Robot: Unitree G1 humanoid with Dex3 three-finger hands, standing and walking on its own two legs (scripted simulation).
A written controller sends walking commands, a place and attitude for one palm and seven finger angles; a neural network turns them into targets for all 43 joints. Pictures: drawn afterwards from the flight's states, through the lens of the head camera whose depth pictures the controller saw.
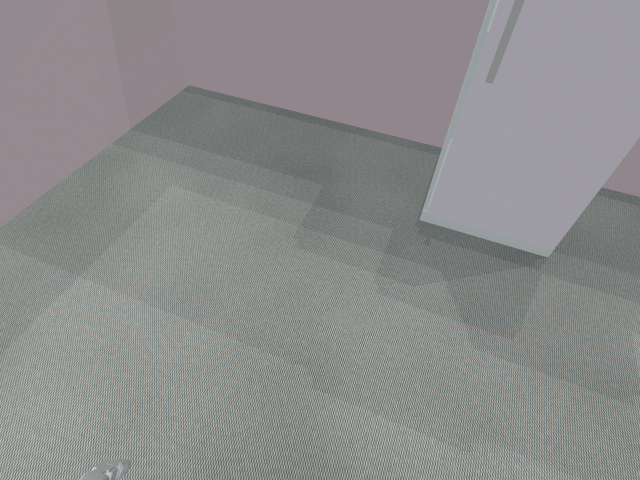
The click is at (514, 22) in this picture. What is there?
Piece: fridge door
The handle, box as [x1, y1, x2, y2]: [485, 0, 524, 83]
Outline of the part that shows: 524,0 514,1 486,77 486,82 492,83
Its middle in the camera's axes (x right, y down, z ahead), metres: +0.51 -0.59 +1.04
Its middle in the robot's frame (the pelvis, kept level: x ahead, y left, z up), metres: +1.21 -0.45 +0.10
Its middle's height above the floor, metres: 0.87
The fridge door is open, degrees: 0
